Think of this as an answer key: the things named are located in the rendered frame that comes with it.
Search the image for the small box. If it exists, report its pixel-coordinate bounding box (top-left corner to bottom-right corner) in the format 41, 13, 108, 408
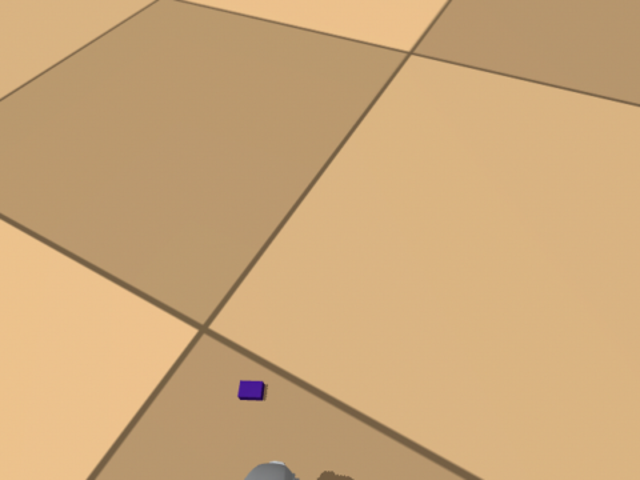
238, 381, 265, 401

